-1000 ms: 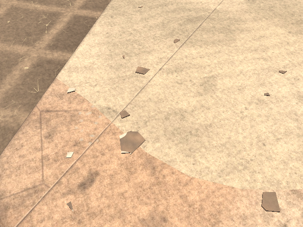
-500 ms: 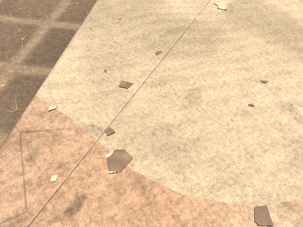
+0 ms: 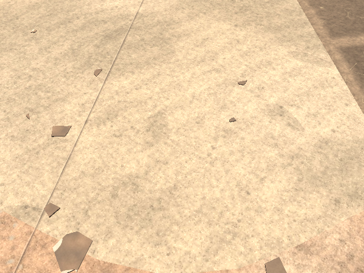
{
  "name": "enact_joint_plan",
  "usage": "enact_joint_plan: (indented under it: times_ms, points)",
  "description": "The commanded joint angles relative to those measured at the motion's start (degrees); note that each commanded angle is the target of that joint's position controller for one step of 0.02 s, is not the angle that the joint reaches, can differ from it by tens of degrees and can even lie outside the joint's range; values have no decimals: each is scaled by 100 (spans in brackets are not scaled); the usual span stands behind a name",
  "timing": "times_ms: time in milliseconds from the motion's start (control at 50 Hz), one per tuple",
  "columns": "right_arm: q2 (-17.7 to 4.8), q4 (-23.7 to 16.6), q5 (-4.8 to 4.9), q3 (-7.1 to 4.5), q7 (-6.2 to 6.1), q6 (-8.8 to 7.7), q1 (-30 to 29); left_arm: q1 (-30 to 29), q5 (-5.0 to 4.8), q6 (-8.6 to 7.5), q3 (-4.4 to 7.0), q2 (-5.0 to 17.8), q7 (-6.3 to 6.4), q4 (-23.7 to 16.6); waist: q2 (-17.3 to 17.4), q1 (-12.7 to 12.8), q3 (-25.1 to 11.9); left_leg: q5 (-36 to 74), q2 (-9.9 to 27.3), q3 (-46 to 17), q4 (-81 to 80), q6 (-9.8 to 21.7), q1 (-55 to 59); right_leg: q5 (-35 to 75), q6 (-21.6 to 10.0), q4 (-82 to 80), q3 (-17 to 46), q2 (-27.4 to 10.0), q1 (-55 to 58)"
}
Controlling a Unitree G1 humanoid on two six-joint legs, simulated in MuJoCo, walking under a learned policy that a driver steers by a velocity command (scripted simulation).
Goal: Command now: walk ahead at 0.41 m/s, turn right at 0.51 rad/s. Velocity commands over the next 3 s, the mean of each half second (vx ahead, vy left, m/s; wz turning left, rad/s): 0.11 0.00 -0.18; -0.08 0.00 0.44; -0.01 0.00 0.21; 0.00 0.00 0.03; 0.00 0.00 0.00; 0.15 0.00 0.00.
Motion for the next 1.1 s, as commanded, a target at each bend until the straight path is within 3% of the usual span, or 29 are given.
enact_joint_plan:
  times_ms: [20,80,120,180,240,300,340,360,380,400,420,460,480,500,540,600,680,720,740,760,780,800,820,840,860,900,940,1000,1100]
  points:
    - [-813,-440,-76,-227,-51,-75,144,-36,101,-158,91,556,46,-440,67,-149,-584,479,483,-408,-185,-26,-1540,1506,-995,-1880,2276,-1597,1390]
    - [-599,-547,-234,-217,-99,143,94,174,102,-172,101,706,141,-348,-59,-239,-565,784,395,-122,-925,-326,-1176,3654,-948,-1779,1370,-1344,690]
    - [-487,-696,-271,-179,-129,199,-232,364,110,-127,108,788,233,-273,-237,-150,-591,1387,270,2,-1659,-422,-1266,4172,-807,-1698,1015,-1154,656]
    - [-392,-835,-223,-108,-74,198,-750,581,42,-6,80,748,331,-195,-390,114,-754,2440,100,44,-3015,-353,-1103,3870,-412,-1559,804,-972,970]
    - [-481,-929,-206,-91,34,152,-1132,770,68,91,50,772,429,-108,-490,344,-830,2968,-104,35,-3760,-307,-954,3660,-223,-1335,971,-1100,1417]
    - [-653,-892,-244,-124,101,106,-1035,666,118,166,8,710,462,-79,-557,247,-805,2387,-177,-67,-4106,-170,-883,3618,-275,-853,1317,-1337,1825]
    - [-755,-717,-297,-161,101,40,-522,472,91,192,-44,626,462,-105,-478,-93,-865,2920,-220,-3,-4922,47,-194,3517,-145,-166,1373,-1201,1856]
    - [-968,-672,-376,-185,76,0,-306,612,171,148,-87,527,451,-121,-138,-109,-1199,5248,189,-387,-4987,274,720,3025,108,350,1205,-870,1593]
    - [-1220,-760,-476,-183,46,58,-384,1298,236,91,-107,420,436,-30,720,249,-1685,7935,1144,-1252,-4349,1089,1985,869,477,1419,1046,-398,668]
    - [-811,-749,-462,-87,53,182,-211,1403,142,130,-124,468,444,76,1452,-12,-2244,8824,1962,-2131,-4449,1965,2492,-2482,867,2668,813,-16,-36]
    - [-635,-779,-318,-9,81,281,-177,1040,56,255,-46,867,436,10,1059,-168,-2283,7932,1979,-2436,-4763,1984,2269,-3146,927,3263,927,-104,-264]
    - [-1033,-940,-205,-132,105,471,-595,688,44,590,6,831,558,14,392,-140,-1603,6139,1614,-2226,-5046,1605,1425,-2811,1059,4217,891,-148,-657]
    - [-1071,-1022,-198,-148,82,565,-815,758,54,730,23,785,602,63,257,-32,-1326,5013,1419,-2052,-5267,1428,845,-2510,1087,4251,922,-187,-539]
    - [-1048,-1063,-220,-145,56,654,-992,807,47,807,14,671,633,56,365,95,-1129,3935,1138,-1873,-5452,1233,359,-2211,1088,3968,861,-167,-323]
    - [-947,-1098,-242,-146,1,777,-1146,859,50,823,-19,454,691,74,745,148,-1010,2887,697,-1584,-5675,990,58,-1820,1112,3250,648,-41,-69]
    - [-954,-1060,-219,-213,-120,831,-1004,904,29,748,-37,388,749,148,1053,47,-1277,1925,623,-1792,-5807,866,433,-1561,1123,2160,639,-65,142]
    - [-1134,-1053,-124,-342,-196,903,-892,1168,-5,645,13,577,616,268,1513,27,-1246,117,661,-2313,-6323,649,297,-1359,867,704,509,-29,842]
    - [-1128,-1138,-35,-381,-244,957,-1005,1731,33,594,50,638,511,476,1584,300,-1096,-424,371,-2192,-6420,312,-107,-952,557,-449,274,22,1525]
    - [-1026,-1219,15,-373,-245,970,-1030,2047,119,580,94,819,480,574,1294,429,-952,-636,-93,-1721,-5970,-78,-664,-1001,301,-1251,468,-292,2056]
    - [-608,-1279,9,-301,-200,969,-885,1813,200,562,236,1322,477,449,-672,159,-801,-887,-792,-846,-3912,-153,-1672,-1777,-255,-1837,2414,-1985,2012]
    - [-813,-1465,-26,-402,-176,846,-1284,826,535,466,222,1413,444,83,-1868,179,-276,-1177,-1095,-954,-2566,-226,-2246,-1182,-969,-2355,3637,-2999,489]
    - [-1260,-1212,-21,-554,-164,841,-893,174,582,362,108,1068,514,-196,-1221,-121,-257,-806,-967,-1175,-1511,-211,-1857,-822,-880,-2292,2986,-2698,283]
    - [-1267,-960,-75,-593,-165,895,-342,-248,376,291,53,888,561,-278,-869,-418,-329,-285,-1046,-1050,-932,-219,-1632,-519,-475,-2040,2217,-2226,314]
    - [-1074,-798,-143,-558,-209,962,-60,-464,202,273,16,783,592,-386,-690,-508,-410,47,-1038,-931,-445,-278,-1566,-345,-178,-1859,1739,-1915,503]
    - [-962,-747,-160,-521,-223,1014,25,-503,131,272,-34,674,616,-427,-614,-426,-283,235,-1006,-855,12,-388,-1640,-26,-119,-1781,1404,-1820,552]
    - [-871,-893,-90,-476,-226,1032,-157,-120,144,294,-118,551,673,-403,-674,-198,-209,435,-942,-604,490,-570,-1830,307,-235,-1717,1008,-1704,870]
    - [-837,-1118,-20,-420,-240,1015,-490,412,169,322,-132,610,730,-316,-833,107,-116,514,-769,-567,-11,-723,-2307,511,-389,-1619,973,-1783,1659]
    - [-714,-1386,-3,-322,-193,991,-803,920,166,358,-31,911,755,-223,-933,441,-223,302,-557,-523,-1110,-881,-2360,813,-535,-1535,1175,-2091,2544]
    - [-520,-1514,-57,-164,-75,973,-722,593,106,360,90,1179,608,-310,-1026,391,-371,-385,-261,72,-2628,-717,-894,1385,-682,-1448,877,-2214,1956]
Next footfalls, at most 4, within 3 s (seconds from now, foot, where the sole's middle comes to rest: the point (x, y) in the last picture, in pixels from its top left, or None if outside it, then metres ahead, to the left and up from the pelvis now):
0.36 left None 0.34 0.11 -0.76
0.74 right None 0.16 -0.12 -0.76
1.22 left None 0.07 0.12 -0.76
1.54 right None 0.14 -0.12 -0.76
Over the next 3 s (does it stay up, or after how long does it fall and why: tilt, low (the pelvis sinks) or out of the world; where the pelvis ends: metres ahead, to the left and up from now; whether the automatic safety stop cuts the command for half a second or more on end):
stays up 0.13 -0.01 0.00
